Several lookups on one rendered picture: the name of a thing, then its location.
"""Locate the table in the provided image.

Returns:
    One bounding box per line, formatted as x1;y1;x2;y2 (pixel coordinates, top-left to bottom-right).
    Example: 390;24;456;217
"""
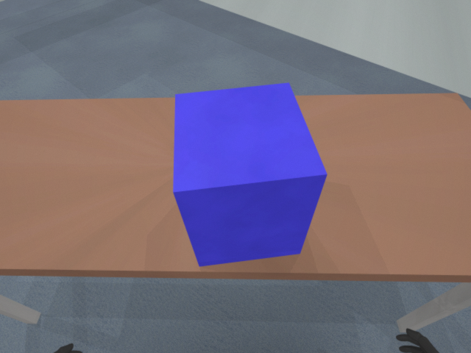
0;93;471;332

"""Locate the right robot hand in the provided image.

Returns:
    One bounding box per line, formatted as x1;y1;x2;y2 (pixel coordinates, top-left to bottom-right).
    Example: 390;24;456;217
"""
396;329;439;353

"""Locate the carton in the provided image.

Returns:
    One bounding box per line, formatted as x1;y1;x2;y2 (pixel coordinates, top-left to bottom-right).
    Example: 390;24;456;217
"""
173;83;327;267

